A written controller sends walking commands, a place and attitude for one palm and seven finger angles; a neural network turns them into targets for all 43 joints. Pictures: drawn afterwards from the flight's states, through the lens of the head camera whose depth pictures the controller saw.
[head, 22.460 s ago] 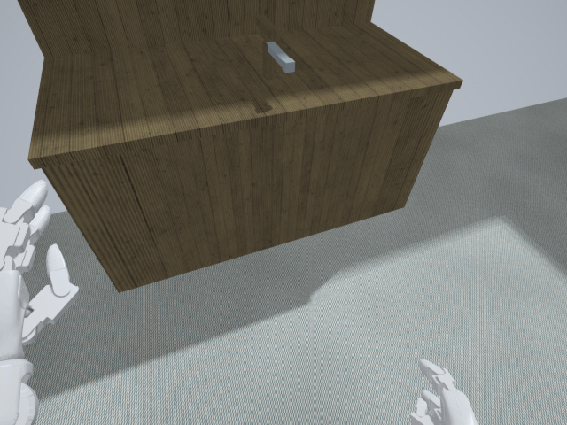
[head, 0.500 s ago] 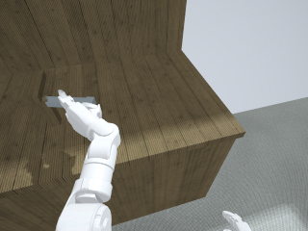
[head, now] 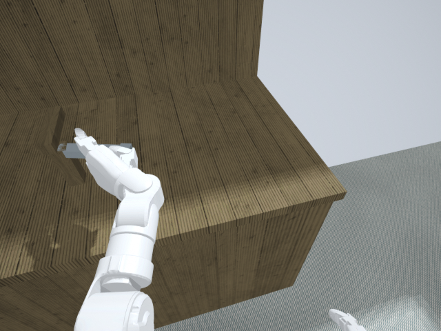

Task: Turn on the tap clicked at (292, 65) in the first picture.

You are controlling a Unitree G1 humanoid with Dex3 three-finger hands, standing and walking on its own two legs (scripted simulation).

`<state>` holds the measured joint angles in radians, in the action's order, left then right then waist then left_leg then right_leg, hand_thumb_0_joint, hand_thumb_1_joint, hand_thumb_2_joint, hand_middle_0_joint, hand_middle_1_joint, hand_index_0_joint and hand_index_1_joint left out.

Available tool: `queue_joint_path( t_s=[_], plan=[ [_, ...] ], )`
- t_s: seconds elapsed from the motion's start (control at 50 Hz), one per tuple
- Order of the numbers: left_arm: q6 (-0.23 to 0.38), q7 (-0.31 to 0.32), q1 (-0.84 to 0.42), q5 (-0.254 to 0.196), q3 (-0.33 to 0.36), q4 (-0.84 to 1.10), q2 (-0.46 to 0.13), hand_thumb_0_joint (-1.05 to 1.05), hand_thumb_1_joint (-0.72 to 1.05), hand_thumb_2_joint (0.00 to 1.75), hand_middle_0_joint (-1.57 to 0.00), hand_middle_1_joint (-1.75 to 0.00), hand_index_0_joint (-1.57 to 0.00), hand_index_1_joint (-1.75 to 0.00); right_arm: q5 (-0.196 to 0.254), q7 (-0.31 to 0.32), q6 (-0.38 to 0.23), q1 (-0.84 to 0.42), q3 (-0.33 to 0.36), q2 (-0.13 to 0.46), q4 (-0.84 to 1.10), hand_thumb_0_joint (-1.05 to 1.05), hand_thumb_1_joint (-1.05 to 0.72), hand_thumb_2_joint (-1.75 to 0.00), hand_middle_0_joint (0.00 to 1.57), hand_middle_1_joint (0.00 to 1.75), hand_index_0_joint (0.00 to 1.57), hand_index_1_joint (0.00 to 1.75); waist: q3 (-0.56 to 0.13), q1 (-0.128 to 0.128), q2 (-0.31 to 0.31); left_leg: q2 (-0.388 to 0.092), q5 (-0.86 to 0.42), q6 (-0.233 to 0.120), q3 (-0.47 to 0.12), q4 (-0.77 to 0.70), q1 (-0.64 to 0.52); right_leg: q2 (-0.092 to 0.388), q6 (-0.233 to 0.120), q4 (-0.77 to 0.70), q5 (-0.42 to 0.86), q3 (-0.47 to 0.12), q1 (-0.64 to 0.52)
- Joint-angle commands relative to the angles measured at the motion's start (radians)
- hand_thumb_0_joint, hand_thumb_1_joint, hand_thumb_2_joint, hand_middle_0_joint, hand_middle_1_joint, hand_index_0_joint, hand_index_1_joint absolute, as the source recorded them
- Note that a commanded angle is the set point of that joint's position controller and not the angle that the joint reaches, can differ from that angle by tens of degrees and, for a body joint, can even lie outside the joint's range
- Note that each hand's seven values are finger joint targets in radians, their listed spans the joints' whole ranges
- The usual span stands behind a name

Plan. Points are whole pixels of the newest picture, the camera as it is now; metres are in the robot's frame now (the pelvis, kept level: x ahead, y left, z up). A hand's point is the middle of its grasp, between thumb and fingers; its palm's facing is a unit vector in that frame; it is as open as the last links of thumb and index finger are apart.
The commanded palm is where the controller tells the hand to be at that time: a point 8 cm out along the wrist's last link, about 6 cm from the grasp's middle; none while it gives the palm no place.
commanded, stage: lift the hand up off the lever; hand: left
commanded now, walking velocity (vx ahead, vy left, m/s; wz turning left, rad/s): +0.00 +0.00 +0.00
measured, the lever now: (125, 152) +0.46 +0.24 +0.08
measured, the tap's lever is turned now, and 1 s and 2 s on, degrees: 71 71 71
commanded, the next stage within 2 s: draw the hand back beside the body in 0.78 s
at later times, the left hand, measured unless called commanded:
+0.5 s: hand (118, 151) +0.38 +0.21 +0.15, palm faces +0.80 -0.60 -0.02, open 7.8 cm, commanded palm +0.33 +0.21 +0.15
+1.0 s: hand (139, 148) +0.38 +0.17 +0.16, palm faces +0.57 -0.82 -0.06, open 7.8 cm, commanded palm +0.32 +0.22 +0.16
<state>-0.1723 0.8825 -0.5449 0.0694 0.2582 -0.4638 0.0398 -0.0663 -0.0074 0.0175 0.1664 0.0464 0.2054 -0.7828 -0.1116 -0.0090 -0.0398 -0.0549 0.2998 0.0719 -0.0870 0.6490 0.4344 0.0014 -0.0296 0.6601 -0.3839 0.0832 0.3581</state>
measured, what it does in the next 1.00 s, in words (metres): stands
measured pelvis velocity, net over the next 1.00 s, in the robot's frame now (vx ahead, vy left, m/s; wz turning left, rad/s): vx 0.00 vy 0.01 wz -0.03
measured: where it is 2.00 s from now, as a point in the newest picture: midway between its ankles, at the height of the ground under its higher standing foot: outside the picture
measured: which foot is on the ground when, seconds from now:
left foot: down 0.00-1.00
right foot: down 0.00-1.00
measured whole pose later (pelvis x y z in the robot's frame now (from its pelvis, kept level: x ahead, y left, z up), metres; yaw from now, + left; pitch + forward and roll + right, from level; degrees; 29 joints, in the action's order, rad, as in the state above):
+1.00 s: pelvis +0.00 +0.01 +0.01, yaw -2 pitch +0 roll +0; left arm -0.24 0.57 -0.39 0.05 0.12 -0.21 -0.01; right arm -0.03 0.04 0.06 0.09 0.00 0.17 -0.73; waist -0.06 -0.04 -0.02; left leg -0.05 0.27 0.06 -0.05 0.54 0.28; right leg 0.01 -0.02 0.57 -0.35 0.05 0.23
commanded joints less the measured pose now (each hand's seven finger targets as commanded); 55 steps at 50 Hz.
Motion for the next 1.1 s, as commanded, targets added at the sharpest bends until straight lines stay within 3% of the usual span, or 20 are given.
queue_joint_path(
  t_s=[0.0, 0.04, 0.08, 0.14, 0.2, 0.32, 0.4, 0.48, 0.52, 0.68, 0.72, 0.76, 0.86, 0.88, 0.9, 0.92, 0.96, 1.02, 1.06, 1.08],
  plan=[
    [0.045, 0.003, -0.427, 0.037, -0.051, 0.259, -0.110, 0.00, 0.90, 0.90, -0.15, -0.15, -0.15, -0.15, -0.002, 0.014, -0.049, -0.149, 0.018, 0.093, 0.147, 0.00, -0.90, -0.90, 0.20, 0.30, 0.20, 0.30, -0.266, 0.002, 0.087, 0.061, -0.280, -0.076, 0.105, -0.031, -0.147, 0.013, 0.010, -0.128, 0.390, -0.006, -0.108],
    [0.037, 0.001, -0.418, 0.042, -0.065, 0.278, -0.097, 0.00, 0.90, 0.90, -0.15, -0.15, -0.15, -0.15, -0.002, 0.012, -0.051, -0.155, 0.016, 0.088, 0.147, 0.00, -0.90, -0.90, 0.20, 0.30, 0.20, 0.30, -0.260, -0.006, 0.047, 0.059, -0.290, -0.072, 0.101, -0.039, -0.159, 0.010, 0.004, -0.124, 0.378, -0.001, -0.104],
    [0.032, 0.003, -0.394, 0.042, -0.036, 0.276, -0.125, 0.00, 0.90, 0.90, -0.15, -0.15, -0.15, -0.15, -0.002, 0.014, -0.051, -0.159, 0.019, 0.089, 0.148, 0.00, -0.90, -0.90, 0.20, 0.30, 0.20, 0.30, -0.265, -0.011, 0.102, 0.059, -0.295, -0.074, 0.105, -0.037, -0.157, 0.011, 0.008, -0.129, 0.395, -0.001, -0.121],
    [0.020, -0.007, -0.414, 0.040, -0.072, 0.297, -0.094, 0.00, 0.90, 0.90, -0.15, -0.15, -0.15, -0.15, 0.001, 0.015, -0.051, -0.172, 0.014, 0.086, 0.147, 0.00, -0.90, -0.90, 0.20, 0.30, 0.20, 0.30, -0.249, -0.008, 0.061, 0.056, -0.303, -0.070, 0.101, -0.049, -0.178, 0.011, 0.002, -0.131, 0.383, 0.001, -0.112],
    [0.004, -0.010, -0.416, 0.030, -0.061, 0.280, -0.105, 0.00, 0.90, 0.90, -0.15, -0.15, -0.15, -0.15, 0.003, 0.019, -0.053, -0.178, 0.010, 0.087, 0.144, 0.00, -0.90, -0.90, 0.20, 0.30, 0.20, 0.30, -0.239, -0.007, 0.098, 0.058, -0.288, -0.072, 0.103, -0.054, -0.178, 0.011, 0.007, -0.147, 0.368, 0.001, -0.115],
    [-0.016, -0.030, -0.339, 0.018, -0.041, 0.312, -0.123, 0.00, 0.90, 0.90, -0.15, -0.15, -0.15, -0.15, 0.007, 0.020, -0.043, -0.189, 0.010, 0.088, 0.154, 0.00, -0.90, -0.90, 0.20, 0.30, 0.20, 0.30, -0.255, -0.032, 0.062, 0.054, -0.358, -0.066, 0.101, -0.069, -0.213, 0.011, 0.000, -0.145, 0.431, 0.006, -0.160],
    [-0.030, -0.041, -0.340, 0.007, -0.094, 0.366, -0.075, 0.00, 0.90, 0.90, -0.15, -0.15, -0.15, -0.15, 0.012, 0.019, -0.051, -0.211, 0.006, 0.084, 0.165, 0.00, -0.90, -0.90, 0.20, 0.30, 0.20, 0.30, -0.230, -0.024, 0.089, 0.048, -0.368, -0.066, 0.105, -0.075, -0.233, 0.012, 0.002, -0.156, 0.438, 0.009, -0.159],
    [-0.036, -0.044, -0.346, 0.013, -0.143, 0.433, -0.036, 0.00, 0.90, 0.90, -0.15, -0.15, -0.15, -0.15, 0.012, 0.015, -0.062, -0.229, 0.004, 0.079, 0.163, 0.00, -0.90, -0.90, 0.20, 0.30, 0.20, 0.30, -0.238, -0.031, 0.025, 0.043, -0.394, -0.056, 0.096, -0.085, -0.272, 0.009, -0.008, -0.154, 0.413, 0.013, -0.154],
    [-0.046, -0.044, -0.327, 0.005, -0.120, 0.431, -0.063, 0.00, 0.90, 0.90, -0.15, -0.15, -0.15, -0.15, 0.012, 0.017, -0.061, -0.236, 0.004, 0.084, 0.159, 0.00, -0.90, -0.90, 0.20, 0.30, 0.20, 0.30, -0.237, -0.039, 0.059, 0.043, -0.398, -0.053, 0.084, -0.097, -0.270, 0.006, -0.009, -0.159, 0.407, 0.018, -0.166],
    [-0.072, -0.023, -0.407, 0.012, -0.129, 0.345, -0.037, 0.00, 0.90, 0.90, -0.15, -0.15, -0.15, -0.15, 0.015, 0.021, -0.058, -0.274, -0.005, 0.072, 0.134, 0.00, -0.90, -0.90, 0.20, 0.30, 0.20, 0.30, -0.189, -0.039, 0.072, 0.048, -0.273, -0.051, 0.087, -0.123, -0.242, 0.009, -0.006, -0.194, 0.277, 0.009, -0.132],
    [-0.063, -0.018, -0.401, 0.020, -0.104, 0.343, -0.064, 0.00, 0.90, 0.90, -0.15, -0.15, -0.15, -0.15, 0.010, 0.017, -0.054, -0.266, -0.003, 0.074, 0.131, 0.00, -0.90, -0.90, 0.20, 0.30, 0.20, 0.30, -0.219, -0.050, 0.048, 0.045, -0.292, -0.046, 0.082, -0.125, -0.251, 0.006, -0.010, -0.187, 0.286, 0.010, -0.142],
    [-0.057, -0.013, -0.399, 0.027, -0.131, 0.355, -0.031, 0.00, 0.90, 0.90, -0.15, -0.15, -0.15, -0.15, 0.008, 0.011, -0.054, -0.263, -0.002, 0.070, 0.140, 0.00, -0.90, -0.90, 0.20, 0.30, 0.20, 0.30, -0.244, -0.045, 0.050, 0.041, -0.344, -0.048, 0.088, -0.109, -0.266, 0.007, -0.012, -0.172, 0.337, 0.011, -0.148],
    [-0.063, -0.018, -0.368, 0.006, -0.098, 0.313, -0.057, 0.00, 0.90, 0.90, -0.15, -0.15, -0.15, -0.15, 0.011, 0.015, -0.044, -0.267, -0.002, 0.077, 0.142, 0.00, -0.90, -0.90, 0.20, 0.30, 0.20, 0.30, -0.207, -0.044, 0.109, 0.042, -0.302, -0.059, 0.092, -0.113, -0.241, 0.011, -0.001, -0.200, 0.315, 0.006, -0.152],
    [-0.033, -0.192, -0.321, 0.068, -0.286, 0.432, -0.061, 0.00, 0.90, 0.90, -0.15, -0.15, -0.15, -0.15, 0.017, 0.036, -0.017, -0.195, -0.002, 0.103, 0.158, 0.00, -0.90, -0.90, 0.20, 0.30, 0.20, 0.30, -0.199, 0.028, 0.176, 0.043, -0.340, -0.083, 0.113, -0.101, -0.275, 0.012, 0.005, -0.153, 0.440, -0.024, -0.156],
    [-0.011, -0.265, -0.289, 0.046, -0.174, 0.461, -0.171, 0.00, 0.90, 0.90, -0.15, -0.16, -0.15, -0.16, 0.029, 0.057, -0.011, -0.183, 0.005, 0.104, 0.188, 0.00, -0.90, -0.90, 0.20, 0.30, 0.20, 0.30, -0.246, -0.002, 0.159, 0.047, -0.369, -0.093, 0.119, -0.102, -0.285, 0.010, 0.002, -0.152, 0.506, -0.030, -0.201],
    [0.002, -0.334, -0.230, 0.031, -0.146, 0.502, -0.225, 0.00, 0.90, 0.90, -0.15, -0.16, -0.15, -0.16, 0.036, 0.073, 0.003, -0.184, -0.004, 0.101, 0.204, 0.00, -0.90, -0.90, 0.20, 0.30, 0.20, 0.30, -0.250, -0.020, 0.097, 0.049, -0.380, -0.093, 0.118, -0.114, -0.299, 0.010, 0.003, -0.149, 0.532, -0.041, -0.232],
    [0.029, -0.473, -0.137, -0.013, -0.154, 0.571, -0.261, 0.00, 0.90, 0.90, -0.16, -0.16, -0.16, -0.16, 0.056, 0.091, 0.013, -0.178, -0.015, 0.092, 0.241, 0.00, -0.90, -0.90, 0.20, 0.30, 0.20, 0.30, -0.243, -0.024, 0.067, 0.048, -0.386, -0.094, 0.120, -0.121, -0.319, 0.009, 0.005, -0.149, 0.567, -0.050, -0.253],
    [-0.008, -0.516, 0.055, -0.133, -0.025, 0.583, -0.304, 0.00, 0.90, 0.90, -0.16, -0.17, -0.16, -0.17, 0.077, 0.109, 0.014, -0.225, -0.033, 0.085, 0.276, 0.00, -0.90, -0.90, 0.20, 0.30, 0.20, 0.30, -0.156, -0.073, 0.056, 0.047, -0.326, -0.084, 0.117, -0.158, -0.295, 0.002, 0.011, -0.210, 0.484, -0.041, -0.280],
    [-0.033, -0.495, 0.078, -0.156, -0.037, 0.637, -0.280, 0.00, 0.90, 0.90, -0.16, -0.18, -0.16, -0.18, 0.084, 0.109, -0.001, -0.251, -0.041, 0.087, 0.287, 0.00, -0.90, -0.90, 0.20, 0.30, 0.20, 0.30, -0.094, -0.069, 0.106, 0.044, -0.290, -0.086, 0.120, -0.169, -0.287, 0.001, 0.019, -0.246, 0.419, -0.039, -0.252],
    [0.053, -0.601, 0.227, -0.113, -0.054, 0.588, -0.451, 0.00, 0.90, 0.90, -0.16, -0.18, -0.16, -0.18, 0.065, 0.094, -0.010, -0.141, -0.027, 0.104, 0.265, 0.00, -0.90, -0.90, 0.20, 0.30, 0.20, 0.30, -0.036, -0.018, 0.141, 0.028, -0.270, -0.093, 0.115, -0.189, -0.325, 0.014, 0.025, -0.254, 0.466, -0.055, -0.231]
  ],
)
